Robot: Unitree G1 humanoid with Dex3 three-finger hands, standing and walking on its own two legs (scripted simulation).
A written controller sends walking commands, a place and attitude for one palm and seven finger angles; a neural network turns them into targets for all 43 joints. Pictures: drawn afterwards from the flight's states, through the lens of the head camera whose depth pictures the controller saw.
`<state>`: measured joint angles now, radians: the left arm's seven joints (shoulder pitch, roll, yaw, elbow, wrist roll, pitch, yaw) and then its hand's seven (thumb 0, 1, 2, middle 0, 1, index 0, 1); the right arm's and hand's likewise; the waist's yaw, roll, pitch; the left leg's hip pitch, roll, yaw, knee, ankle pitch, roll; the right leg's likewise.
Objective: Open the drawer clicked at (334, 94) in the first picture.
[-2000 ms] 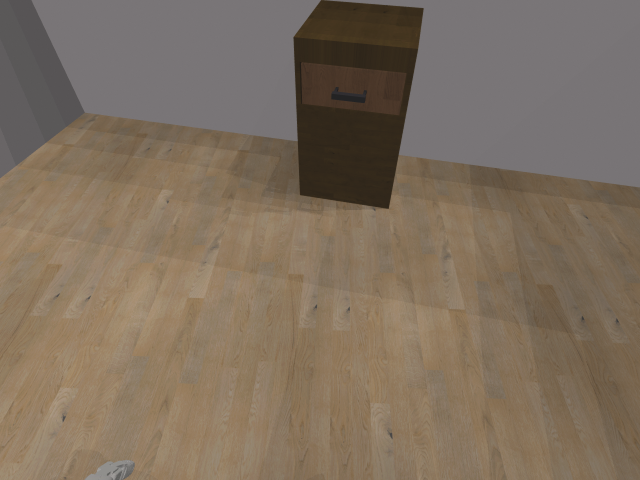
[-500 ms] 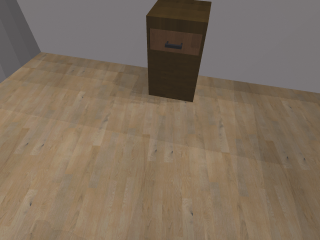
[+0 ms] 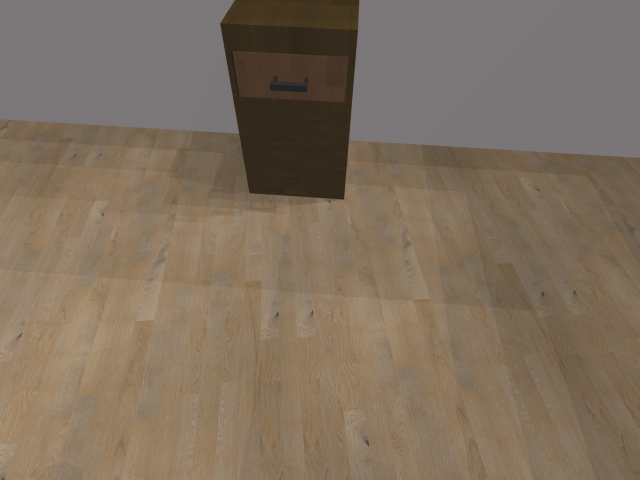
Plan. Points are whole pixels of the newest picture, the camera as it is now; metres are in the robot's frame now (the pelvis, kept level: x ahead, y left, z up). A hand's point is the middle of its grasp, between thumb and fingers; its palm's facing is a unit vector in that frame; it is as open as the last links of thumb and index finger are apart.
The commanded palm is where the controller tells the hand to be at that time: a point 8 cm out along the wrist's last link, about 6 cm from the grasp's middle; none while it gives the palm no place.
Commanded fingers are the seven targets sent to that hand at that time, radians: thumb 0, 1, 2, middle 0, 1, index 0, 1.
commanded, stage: walk to a spot facing it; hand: left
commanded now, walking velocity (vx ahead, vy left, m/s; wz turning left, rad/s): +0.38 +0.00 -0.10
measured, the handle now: (289, 83) +1.33 +0.15 -0.19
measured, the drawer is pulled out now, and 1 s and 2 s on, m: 0.00 0.00 0.00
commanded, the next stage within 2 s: turn to face it in 0.94 s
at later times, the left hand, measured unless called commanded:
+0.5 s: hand out of the picture +0.14 +0.16 -0.18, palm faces +0.09 -0.99 -0.12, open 7.4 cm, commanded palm none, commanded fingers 0.00 0.90 0.90 -0.20 -0.30 -0.20 -0.30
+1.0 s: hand (232, 265) +0.52 +0.20 -0.16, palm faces -0.17 -0.98 -0.14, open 7.4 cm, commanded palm none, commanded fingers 0.00 0.90 0.90 -0.20 -0.30 -0.20 -0.30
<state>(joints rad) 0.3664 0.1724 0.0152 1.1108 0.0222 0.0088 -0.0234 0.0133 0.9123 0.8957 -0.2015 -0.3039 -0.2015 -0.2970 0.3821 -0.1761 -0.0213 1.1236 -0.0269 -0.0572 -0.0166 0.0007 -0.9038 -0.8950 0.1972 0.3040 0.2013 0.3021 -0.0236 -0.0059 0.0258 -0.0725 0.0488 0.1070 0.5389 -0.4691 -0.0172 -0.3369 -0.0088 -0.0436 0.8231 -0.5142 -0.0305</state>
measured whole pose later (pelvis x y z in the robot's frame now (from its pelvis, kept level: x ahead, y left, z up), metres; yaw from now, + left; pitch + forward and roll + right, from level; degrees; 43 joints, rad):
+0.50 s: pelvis +0.23 +0.02 -0.01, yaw +0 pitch -1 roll -2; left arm 0.47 0.12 0.02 1.15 0.02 -0.07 0.02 0.01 0.91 0.90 -0.20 -0.30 -0.20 -0.30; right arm 0.08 -0.16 -0.04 0.98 -0.03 -0.07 0.02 0.00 -0.91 -0.90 0.19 0.30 0.20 0.30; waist 0.02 -0.01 0.06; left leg -0.49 0.05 0.16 0.64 -0.14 0.07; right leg 0.09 -0.01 -0.09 0.53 -0.52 0.00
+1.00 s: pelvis +0.43 +0.03 +0.02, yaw -11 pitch -1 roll +0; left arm 0.20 0.17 0.08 1.02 0.03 0.04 -0.03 0.01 0.92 0.90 -0.20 -0.30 -0.20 -0.30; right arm 0.45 -0.11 -0.03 1.12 -0.02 -0.08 -0.03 0.00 -0.91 -0.90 0.19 0.30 0.20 0.30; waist -0.03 -0.02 0.05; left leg 0.01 0.02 0.34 0.32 -0.33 0.05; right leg -0.62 -0.11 -0.09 0.91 -0.12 0.02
